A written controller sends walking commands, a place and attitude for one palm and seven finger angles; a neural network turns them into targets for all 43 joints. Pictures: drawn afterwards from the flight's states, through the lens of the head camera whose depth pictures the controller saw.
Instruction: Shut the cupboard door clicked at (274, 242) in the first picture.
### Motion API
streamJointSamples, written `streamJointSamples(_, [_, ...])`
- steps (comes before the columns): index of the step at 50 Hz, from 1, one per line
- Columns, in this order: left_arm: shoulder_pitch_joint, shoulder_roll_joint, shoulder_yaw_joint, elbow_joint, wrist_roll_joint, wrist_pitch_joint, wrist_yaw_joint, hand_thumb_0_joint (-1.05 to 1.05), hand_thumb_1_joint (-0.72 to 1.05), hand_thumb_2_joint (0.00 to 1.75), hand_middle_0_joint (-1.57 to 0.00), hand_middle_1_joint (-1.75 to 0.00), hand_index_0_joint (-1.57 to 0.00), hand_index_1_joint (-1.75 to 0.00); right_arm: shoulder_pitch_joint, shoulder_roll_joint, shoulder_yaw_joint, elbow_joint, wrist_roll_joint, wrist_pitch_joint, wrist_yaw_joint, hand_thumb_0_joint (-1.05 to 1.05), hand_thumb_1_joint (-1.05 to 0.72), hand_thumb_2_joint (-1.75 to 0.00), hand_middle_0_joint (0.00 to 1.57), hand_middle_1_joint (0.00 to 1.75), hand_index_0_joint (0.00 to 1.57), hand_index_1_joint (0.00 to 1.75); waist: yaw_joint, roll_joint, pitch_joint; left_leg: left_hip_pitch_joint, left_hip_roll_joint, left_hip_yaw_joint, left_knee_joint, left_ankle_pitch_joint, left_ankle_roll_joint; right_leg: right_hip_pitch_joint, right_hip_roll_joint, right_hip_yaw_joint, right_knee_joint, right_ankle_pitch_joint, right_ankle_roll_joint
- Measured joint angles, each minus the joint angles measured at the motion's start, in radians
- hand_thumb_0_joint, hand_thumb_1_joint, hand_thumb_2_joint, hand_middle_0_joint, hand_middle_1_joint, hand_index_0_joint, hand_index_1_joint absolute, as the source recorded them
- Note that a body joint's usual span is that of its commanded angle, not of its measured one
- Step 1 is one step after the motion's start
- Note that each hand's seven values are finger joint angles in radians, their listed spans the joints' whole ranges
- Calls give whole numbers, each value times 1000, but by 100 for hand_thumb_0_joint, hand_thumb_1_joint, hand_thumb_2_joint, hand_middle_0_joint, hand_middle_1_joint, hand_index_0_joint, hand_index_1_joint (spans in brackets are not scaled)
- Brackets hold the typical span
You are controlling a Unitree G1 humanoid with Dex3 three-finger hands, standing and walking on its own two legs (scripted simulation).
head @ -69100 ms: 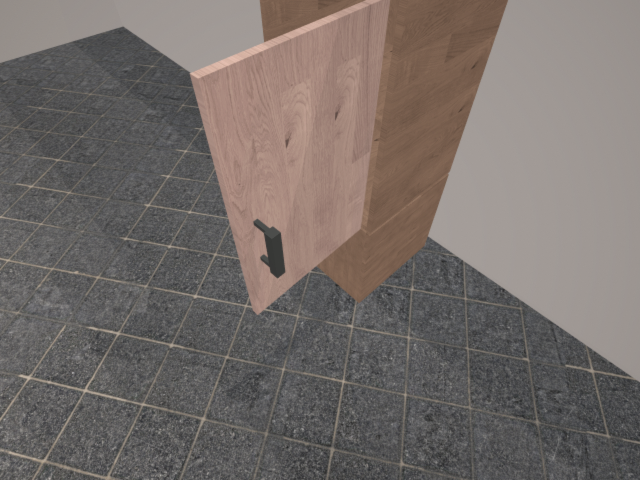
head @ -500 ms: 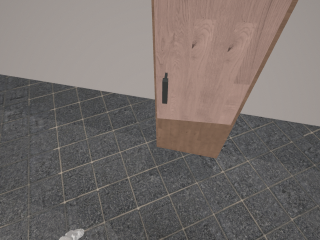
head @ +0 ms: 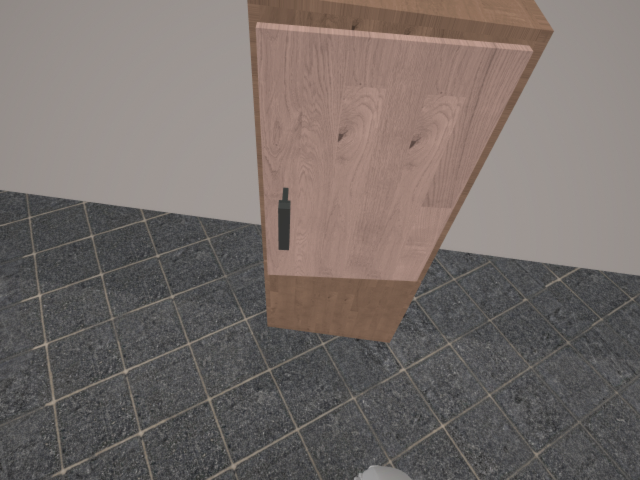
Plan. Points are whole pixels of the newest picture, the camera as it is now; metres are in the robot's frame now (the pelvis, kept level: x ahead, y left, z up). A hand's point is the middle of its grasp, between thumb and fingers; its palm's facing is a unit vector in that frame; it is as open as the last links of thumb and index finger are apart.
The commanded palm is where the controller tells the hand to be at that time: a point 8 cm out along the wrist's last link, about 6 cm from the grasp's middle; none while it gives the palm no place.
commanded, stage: take the last steps up to it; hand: left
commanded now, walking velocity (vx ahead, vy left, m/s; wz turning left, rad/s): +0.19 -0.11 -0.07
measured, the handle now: (284, 219) +0.59 +0.09 -0.11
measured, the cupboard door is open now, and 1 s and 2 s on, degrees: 6 6 6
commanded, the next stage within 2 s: come to a stop and stand still in 0.12 s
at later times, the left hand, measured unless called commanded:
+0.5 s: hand (248, 444) +0.20 +0.11 -0.18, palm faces +0.04 -0.98 -0.22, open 7.3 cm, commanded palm none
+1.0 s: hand (265, 479) +0.15 +0.07 -0.17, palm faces +0.01 -0.96 -0.26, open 7.3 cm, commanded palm none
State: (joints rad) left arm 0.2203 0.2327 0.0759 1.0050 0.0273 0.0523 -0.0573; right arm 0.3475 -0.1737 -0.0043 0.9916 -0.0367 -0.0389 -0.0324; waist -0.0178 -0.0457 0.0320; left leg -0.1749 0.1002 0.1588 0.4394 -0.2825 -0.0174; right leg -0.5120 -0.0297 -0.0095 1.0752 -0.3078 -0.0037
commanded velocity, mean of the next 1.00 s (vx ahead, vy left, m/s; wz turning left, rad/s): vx -0.09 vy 0.03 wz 0.00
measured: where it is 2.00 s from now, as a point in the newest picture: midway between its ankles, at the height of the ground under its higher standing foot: outside the picture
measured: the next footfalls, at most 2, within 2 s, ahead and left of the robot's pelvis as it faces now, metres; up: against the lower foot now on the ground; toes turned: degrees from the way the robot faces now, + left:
right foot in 0.20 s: +0.16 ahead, -0.18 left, +0.00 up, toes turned -6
left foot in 0.54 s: +0.22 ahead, +0.02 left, +0.00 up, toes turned +3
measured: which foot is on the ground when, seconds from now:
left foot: down 0.00-0.20, up 0.22-0.52, down 0.54-0.90, up 0.92-1.00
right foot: up 0.00-0.18, down 0.20-0.56, up 0.58-0.86, down 0.88-1.00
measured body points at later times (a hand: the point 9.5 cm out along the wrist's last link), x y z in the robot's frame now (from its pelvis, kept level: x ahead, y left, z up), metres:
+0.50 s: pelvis +0.14 -0.08 -0.01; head +0.18 -0.08 +0.44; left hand +0.20 +0.16 -0.16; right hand +0.22 -0.31 -0.16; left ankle +0.17 +0.02 -0.73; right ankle +0.12 -0.18 -0.74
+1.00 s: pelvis +0.11 -0.12 -0.01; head +0.14 -0.14 +0.44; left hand +0.15 +0.12 -0.15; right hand +0.18 -0.37 -0.17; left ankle +0.14 +0.01 -0.72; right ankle +0.08 -0.24 -0.74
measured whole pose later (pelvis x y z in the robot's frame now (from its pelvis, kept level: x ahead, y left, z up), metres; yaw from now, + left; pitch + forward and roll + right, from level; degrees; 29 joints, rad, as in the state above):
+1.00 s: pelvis +0.11 -0.12 -0.01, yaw +0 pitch +0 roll +1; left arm 0.23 0.19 0.02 1.00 0.02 0.03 0.02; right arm 0.18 -0.23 -0.05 0.98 -0.01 0.07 -0.01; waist 0.00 0.03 0.06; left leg -0.38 0.00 0.00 0.73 -0.41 -0.02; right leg -0.20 -0.01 0.02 0.56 -0.35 -0.01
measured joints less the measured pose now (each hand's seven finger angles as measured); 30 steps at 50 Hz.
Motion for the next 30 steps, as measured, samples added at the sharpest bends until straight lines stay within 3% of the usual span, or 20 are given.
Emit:
streamJointSamples(5, [-50, -2, -9, -16, -5, -11, 2, 0, 91, 90, -20, -30, -20, -30, 31, -2, -13, 41, 1, 9, 10, 0, -91, -90, 20, 30, 20, 29, -15, 24, 28, 73, 35, 18, -56, -13, -39, -3, -40, -29, -250, 59, 10])
streamJointSamples(9, [-79, -2, -15, -22, -5, -29, -1, 0, 91, 90, -20, -30, -20, -30, 51, -8, -27, 65, 5, 25, 17, 0, -90, -90, 20, 30, 21, 30, -35, 38, 42, 93, 68, 19, 20, -95, -82, 90, -26, -63, -456, 98, -3])
streamJointSamples(10, [-80, 0, -16, -26, -4, -43, 0, 0, 91, 90, -20, -30, -20, -30, 61, -10, -29, 71, 9, 29, 20, 0, -90, -90, 20, 30, 21, 30, -33, 36, 38, 77, 74, 15, 81, -133, -78, 124, -23, -63, -501, 78, -4])
streamJointSamples(12, [-94, -24, -18, -18, -6, -71, 17, 0, 91, 90, -20, -30, -20, -30, 31, -27, -35, 89, 21, 49, 21, 0, -91, -90, 20, 30, 20, 29, -25, 71, 58, -10, 72, -63, 317, -244, -38, 123, 2, -77, -451, 28, -10])
streamJointSamples(14, [-94, -46, -29, -12, -10, -84, 36, 0, 91, 90, -20, -30, -20, -30, -11, -37, -36, 91, 26, 58, 14, 0, -91, -90, 20, 30, 20, 29, -20, 82, 71, -111, 24, -114, 534, -270, -19, 154, 9, -86, -467, 32, -22])
streamJointSamples(16, [-85, -66, -40, -1, -10, -82, 55, 0, 91, 90, -20, -30, -20, -30, -49, -41, -34, 78, 29, 53, 8, 0, -91, -90, 20, 30, 20, 29, -14, 82, 72, -180, -15, -119, 603, -242, -17, 197, 12, -91, -518, 46, -30])
streamJointSamples(20, [-64, -75, -42, 19, -8, -67, 82, -1, 93, 90, -20, -30, -21, -30, -125, -30, -25, 38, 36, 53, 5, 0, -91, -90, 19, 30, 20, 29, 3, 71, 53, -222, -63, -102, 438, -173, -22, 260, 16, -96, -591, 53, -34])
streamJointSamples(25, [-50, -64, -35, 21, -11, -42, 88, -1, 92, 90, -20, -30, -21, -30, -210, -12, -24, -9, 32, 71, 13, 0, -91, -90, 19, 30, 20, 29, 27, 57, 58, -192, -92, -101, 220, -39, -19, 298, 23, -104, -558, 4, -30])
streamJointSamples(27, [-42, -57, -32, 17, -15, -31, 91, 0, 92, 90, -20, -30, -21, -30, -229, -10, -24, -27, 28, 72, 17, 0, -91, -90, 20, 30, 20, 29, 35, 55, 59, -167, -86, -104, 156, 111, 8, 298, 28, -109, -514, -32, -23])
streamJointSamples(30, [-44, -38, -30, 4, -20, -8, 100, 0, 91, 90, -20, -30, -21, -30, -252, -2, -19, -51, 22, 72, 15, 0, -91, -90, 20, 30, 20, 29, 52, 24, 65, -156, -99, -88, 159, 31, 63, 239, 22, -69, -344, -168, -1])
